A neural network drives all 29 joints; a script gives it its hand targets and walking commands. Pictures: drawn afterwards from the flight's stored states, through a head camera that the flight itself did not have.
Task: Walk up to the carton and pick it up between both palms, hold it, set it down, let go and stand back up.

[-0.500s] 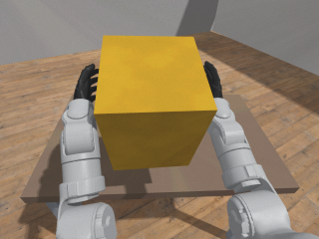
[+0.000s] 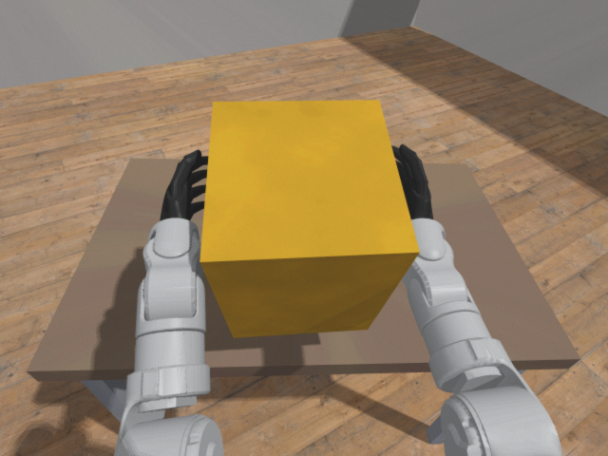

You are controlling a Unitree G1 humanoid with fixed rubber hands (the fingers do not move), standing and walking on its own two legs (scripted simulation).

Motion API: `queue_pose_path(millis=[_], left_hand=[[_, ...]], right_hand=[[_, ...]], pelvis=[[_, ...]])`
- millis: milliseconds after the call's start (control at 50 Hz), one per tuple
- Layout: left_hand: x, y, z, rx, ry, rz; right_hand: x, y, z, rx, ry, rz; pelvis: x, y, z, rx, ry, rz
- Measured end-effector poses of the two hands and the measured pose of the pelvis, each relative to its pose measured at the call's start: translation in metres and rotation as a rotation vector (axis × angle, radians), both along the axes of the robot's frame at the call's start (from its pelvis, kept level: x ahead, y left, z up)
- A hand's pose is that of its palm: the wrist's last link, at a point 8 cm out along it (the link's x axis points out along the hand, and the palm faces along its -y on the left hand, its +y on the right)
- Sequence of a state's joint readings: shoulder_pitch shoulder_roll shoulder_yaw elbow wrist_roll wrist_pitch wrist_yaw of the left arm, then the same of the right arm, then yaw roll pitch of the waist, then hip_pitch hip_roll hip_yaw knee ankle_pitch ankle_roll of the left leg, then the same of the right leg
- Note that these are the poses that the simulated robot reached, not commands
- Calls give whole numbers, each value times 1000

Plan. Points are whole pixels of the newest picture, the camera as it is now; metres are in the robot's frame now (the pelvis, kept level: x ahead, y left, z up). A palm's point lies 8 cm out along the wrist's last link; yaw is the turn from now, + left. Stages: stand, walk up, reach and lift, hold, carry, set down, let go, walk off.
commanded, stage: set down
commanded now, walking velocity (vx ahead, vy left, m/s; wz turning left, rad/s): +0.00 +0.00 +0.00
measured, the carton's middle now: (299, 229) +0.38 +0.00 +0.12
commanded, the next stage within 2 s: none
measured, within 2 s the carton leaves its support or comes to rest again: neither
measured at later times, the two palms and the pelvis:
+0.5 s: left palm (175, 228) +0.37 +0.16 +0.13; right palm (398, 217) +0.38 -0.13 +0.14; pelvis -0.01 +0.01 +0.00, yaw -1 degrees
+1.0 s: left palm (185, 239) +0.39 +0.16 +0.09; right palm (390, 218) +0.40 -0.13 +0.11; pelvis +0.01 +0.00 +0.00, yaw -2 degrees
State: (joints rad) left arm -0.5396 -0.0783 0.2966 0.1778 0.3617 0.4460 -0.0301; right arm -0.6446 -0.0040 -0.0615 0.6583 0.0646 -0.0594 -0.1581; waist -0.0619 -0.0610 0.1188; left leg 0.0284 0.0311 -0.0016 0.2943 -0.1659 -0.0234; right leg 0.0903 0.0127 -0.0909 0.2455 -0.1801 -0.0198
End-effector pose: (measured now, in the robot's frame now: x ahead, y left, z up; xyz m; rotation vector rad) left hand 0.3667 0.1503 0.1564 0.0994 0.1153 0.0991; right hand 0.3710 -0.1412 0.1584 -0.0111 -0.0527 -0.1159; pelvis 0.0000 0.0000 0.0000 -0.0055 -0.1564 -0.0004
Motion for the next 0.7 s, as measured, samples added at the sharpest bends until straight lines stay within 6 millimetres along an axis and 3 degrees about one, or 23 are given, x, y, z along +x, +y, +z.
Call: queue_pose_path(millis=[180, 360, 700], left_hand=[[2, 6, -2, -15, 18, -7], [-1, 17, -24, -30, 65, 5], [18, 4, -34, -43, 101, -2]], right_hand=[[1, 5, -2, -1, 12, -2], [3, 17, -14, -26, 57, 11], [16, 4, -24, -19, 92, -3]], pelvis=[[3, 3, 0, 5, -2, -10], [-4, 5, 0, 3, 10, -10], [-1, 6, 2, 7, 66, -38]])
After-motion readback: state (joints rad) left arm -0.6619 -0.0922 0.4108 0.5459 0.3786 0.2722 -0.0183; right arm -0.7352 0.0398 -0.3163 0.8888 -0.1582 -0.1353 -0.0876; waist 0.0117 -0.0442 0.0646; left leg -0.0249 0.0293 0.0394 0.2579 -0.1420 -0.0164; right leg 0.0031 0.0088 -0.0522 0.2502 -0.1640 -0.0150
